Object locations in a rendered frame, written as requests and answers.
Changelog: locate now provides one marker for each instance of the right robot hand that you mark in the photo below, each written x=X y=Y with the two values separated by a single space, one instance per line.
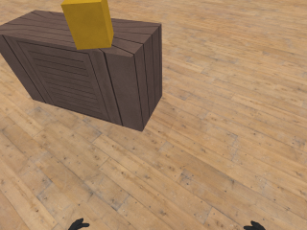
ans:
x=255 y=226

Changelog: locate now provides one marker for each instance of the left robot hand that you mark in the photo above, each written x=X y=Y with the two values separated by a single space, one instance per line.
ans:
x=78 y=224

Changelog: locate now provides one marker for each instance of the carton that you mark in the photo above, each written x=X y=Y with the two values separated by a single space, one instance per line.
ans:
x=89 y=22

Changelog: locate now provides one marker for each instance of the pedestal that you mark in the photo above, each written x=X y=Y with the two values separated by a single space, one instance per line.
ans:
x=121 y=84

